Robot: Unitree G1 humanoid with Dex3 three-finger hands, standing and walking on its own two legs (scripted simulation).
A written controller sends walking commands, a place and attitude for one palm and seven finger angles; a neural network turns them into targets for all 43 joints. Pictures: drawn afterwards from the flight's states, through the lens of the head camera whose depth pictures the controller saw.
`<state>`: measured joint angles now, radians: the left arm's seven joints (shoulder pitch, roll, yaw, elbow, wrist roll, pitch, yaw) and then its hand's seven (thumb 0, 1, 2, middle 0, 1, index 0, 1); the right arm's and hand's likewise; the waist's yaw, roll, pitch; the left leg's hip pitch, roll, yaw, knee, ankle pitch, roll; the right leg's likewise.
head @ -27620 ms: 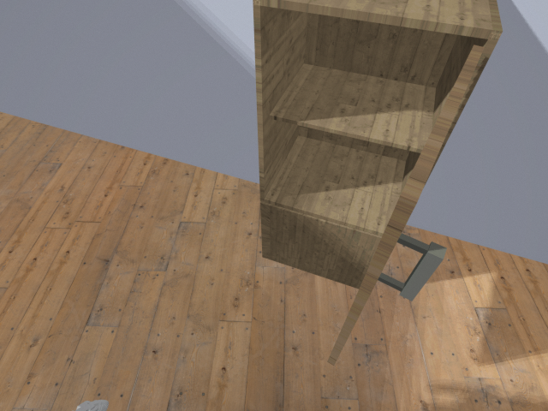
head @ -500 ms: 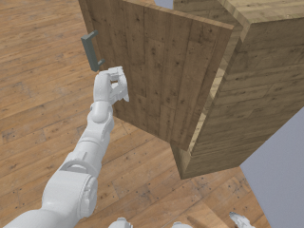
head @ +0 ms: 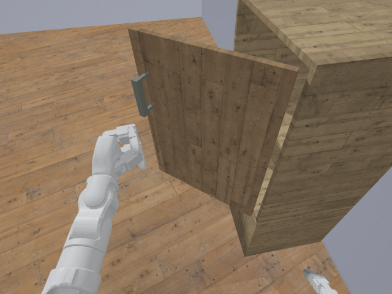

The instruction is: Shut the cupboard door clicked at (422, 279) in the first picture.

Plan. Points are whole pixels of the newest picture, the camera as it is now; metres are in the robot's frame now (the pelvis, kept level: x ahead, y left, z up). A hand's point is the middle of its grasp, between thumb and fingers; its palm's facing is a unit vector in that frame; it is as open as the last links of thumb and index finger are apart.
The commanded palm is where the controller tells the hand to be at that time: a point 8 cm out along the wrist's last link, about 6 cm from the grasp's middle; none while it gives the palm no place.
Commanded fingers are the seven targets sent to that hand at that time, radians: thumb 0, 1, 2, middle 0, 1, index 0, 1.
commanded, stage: draw the hand back to the body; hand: left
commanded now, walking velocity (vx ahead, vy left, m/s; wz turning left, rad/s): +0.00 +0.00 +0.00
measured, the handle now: (145, 94) +0.63 +0.17 +0.07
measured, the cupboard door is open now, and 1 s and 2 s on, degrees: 48 48 48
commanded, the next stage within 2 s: step back with the hand held close in 1.10 s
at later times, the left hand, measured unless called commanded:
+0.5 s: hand (54, 190) +0.25 +0.23 +0.16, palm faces +0.30 -0.90 -0.31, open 4.4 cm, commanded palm +0.20 +0.28 +0.18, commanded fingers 0.00 0.90 0.90 -0.47 -0.60 -0.47 -0.60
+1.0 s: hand (5, 210) +0.21 +0.28 +0.18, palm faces +0.46 -0.80 -0.39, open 7.3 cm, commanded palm +0.16 +0.31 +0.20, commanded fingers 0.00 0.90 0.90 -0.20 -0.30 -0.20 -0.30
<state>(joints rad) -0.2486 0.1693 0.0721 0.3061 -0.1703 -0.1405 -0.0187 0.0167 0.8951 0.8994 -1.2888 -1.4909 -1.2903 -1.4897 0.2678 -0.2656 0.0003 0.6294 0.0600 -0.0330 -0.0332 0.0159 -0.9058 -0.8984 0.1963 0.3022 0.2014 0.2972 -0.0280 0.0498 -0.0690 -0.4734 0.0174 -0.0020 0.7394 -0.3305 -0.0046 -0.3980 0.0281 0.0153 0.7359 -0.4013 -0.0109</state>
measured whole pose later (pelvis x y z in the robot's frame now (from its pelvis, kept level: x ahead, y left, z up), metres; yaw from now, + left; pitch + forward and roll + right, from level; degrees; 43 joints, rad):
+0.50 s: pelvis +0.02 +0.01 +0.03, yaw +1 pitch -4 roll +0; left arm 0.28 0.32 0.16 -0.27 -0.08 0.02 0.08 0.02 0.89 0.90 -0.74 -0.89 -0.74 -0.88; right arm 0.16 -0.21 0.07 0.60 0.03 0.01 -0.07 0.01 -0.90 -0.90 0.20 0.30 0.21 0.30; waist 0.05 0.07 0.01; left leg -0.16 -0.01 -0.01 0.43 -0.22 0.01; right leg -0.07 0.00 0.01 0.41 -0.28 0.01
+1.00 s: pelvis +0.02 +0.01 +0.03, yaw +1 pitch -4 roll +0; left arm 0.46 0.34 0.32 -0.38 -0.08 -0.02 0.11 0.01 0.89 0.90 -0.22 -0.32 -0.22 -0.32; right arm 0.18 -0.24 0.02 0.63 0.03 -0.06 -0.09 0.02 -0.90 -0.90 0.20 0.30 0.20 0.30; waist 0.07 0.06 0.00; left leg -0.14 -0.01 -0.01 0.43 -0.22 0.01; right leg -0.05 0.00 0.01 0.40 -0.28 0.01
